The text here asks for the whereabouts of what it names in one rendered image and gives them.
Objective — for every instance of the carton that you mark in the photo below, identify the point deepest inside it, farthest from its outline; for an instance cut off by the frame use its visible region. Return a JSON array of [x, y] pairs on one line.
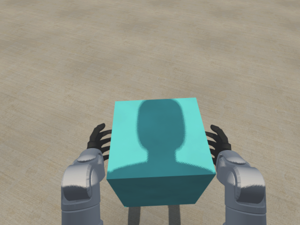
[[159, 153]]

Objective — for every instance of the robot left hand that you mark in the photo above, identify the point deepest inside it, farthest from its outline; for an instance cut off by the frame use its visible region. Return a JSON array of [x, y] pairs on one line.
[[96, 142]]

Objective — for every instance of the left robot forearm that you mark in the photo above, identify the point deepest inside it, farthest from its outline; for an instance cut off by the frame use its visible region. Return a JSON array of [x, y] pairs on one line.
[[80, 189]]

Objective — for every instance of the robot right hand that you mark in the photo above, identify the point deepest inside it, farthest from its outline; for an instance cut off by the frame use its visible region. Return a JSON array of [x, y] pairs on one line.
[[221, 143]]

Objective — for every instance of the right robot forearm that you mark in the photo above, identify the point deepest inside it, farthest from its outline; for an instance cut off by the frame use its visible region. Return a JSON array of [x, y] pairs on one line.
[[245, 190]]

